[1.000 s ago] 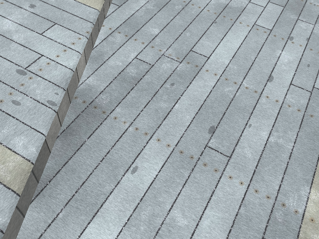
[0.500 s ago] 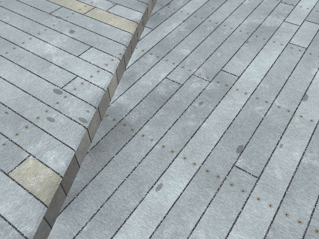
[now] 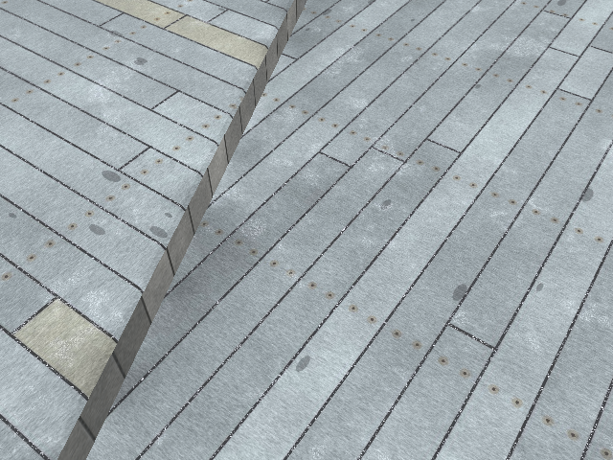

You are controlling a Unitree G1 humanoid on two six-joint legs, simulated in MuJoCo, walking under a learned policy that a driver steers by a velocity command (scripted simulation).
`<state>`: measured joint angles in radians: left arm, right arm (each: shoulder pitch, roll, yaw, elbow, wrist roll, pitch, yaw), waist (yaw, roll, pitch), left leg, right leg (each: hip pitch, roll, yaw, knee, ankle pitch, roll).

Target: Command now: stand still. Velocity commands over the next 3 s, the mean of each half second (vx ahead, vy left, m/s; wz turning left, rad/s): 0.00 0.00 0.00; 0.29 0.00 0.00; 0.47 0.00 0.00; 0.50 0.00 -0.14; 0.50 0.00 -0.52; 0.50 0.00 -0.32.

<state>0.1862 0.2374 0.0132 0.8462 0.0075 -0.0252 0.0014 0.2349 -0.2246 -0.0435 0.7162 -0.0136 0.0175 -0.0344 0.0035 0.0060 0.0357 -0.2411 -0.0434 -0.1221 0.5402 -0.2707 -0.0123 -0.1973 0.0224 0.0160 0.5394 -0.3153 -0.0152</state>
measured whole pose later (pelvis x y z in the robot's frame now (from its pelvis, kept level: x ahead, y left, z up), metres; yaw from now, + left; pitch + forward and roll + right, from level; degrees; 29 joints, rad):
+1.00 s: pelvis +0.12 +0.05 +0.01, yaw +0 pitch +0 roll +0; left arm 0.23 0.31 0.04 0.94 -0.02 -0.09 -0.02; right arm 0.38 -0.22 -0.03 0.96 0.00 -0.10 0.02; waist -0.02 -0.05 -0.01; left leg -0.08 -0.03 0.03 0.31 -0.24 0.05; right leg -0.52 -0.07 0.01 1.06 -0.23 -0.06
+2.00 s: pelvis +0.69 +0.05 +0.01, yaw -6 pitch +1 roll +0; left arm 0.32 0.29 0.05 0.93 -0.04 -0.07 0.01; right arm 0.16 -0.26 -0.04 0.85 -0.01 -0.11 0.02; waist 0.01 -0.04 0.04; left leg -0.30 0.00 0.10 0.43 -0.16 0.04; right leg -0.41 -0.04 0.06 1.14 -0.35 -0.04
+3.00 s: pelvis +1.23 -0.14 -0.01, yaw -32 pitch +2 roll +1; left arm 0.37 0.28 0.06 0.82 -0.02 -0.05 0.01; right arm 0.11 -0.27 -0.05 0.78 0.00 -0.12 0.04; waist 0.03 -0.02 0.02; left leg -0.41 -0.04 0.04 0.52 -0.13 0.05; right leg -0.25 0.06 0.12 1.09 -0.46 -0.05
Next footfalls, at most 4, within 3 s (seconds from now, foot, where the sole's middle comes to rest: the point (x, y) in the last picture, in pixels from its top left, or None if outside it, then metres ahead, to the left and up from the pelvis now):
0.82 left None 0.12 0.14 -0.77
1.30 right None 0.48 -0.08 -0.77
1.86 left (262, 348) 0.78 0.15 -0.77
2.38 right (378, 274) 1.01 -0.15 -0.77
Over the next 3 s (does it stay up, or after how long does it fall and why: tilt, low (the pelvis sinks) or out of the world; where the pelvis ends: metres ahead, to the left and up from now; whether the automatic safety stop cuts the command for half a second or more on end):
stays up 1.23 -0.14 -0.01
